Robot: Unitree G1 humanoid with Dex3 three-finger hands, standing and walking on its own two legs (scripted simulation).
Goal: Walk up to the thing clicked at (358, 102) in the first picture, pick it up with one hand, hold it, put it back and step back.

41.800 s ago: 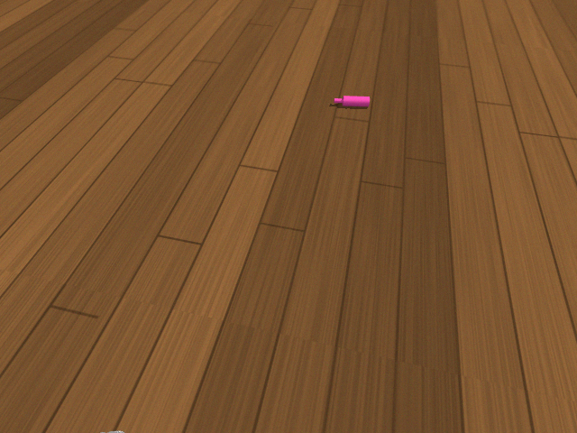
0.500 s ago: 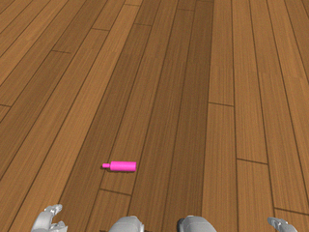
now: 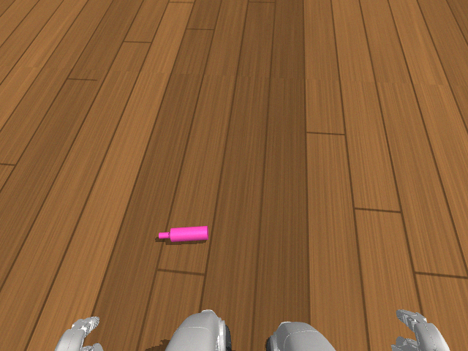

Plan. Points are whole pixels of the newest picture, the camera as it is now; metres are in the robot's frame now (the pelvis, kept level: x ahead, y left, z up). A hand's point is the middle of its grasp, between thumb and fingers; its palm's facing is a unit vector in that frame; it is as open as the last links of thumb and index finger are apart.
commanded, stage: step back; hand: left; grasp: from above
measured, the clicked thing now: (183, 234) +0.54 +0.26 -0.72
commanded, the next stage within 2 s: none
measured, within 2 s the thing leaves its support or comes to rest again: neither
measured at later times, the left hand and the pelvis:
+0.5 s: hand out of the picture -0.03 +0.28 -0.14, palm faces +0.06 -0.94 -0.34, open 7.4 cm; pelvis -0.14 +0.01 +0.02, yaw +3 degrees
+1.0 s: hand out of the picture -0.19 +0.24 -0.12, palm faces +0.03 -0.90 -0.44, open 7.4 cm; pelvis -0.30 -0.04 +0.01, yaw +2 degrees
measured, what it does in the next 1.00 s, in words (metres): walks backwards: left foot, then right foot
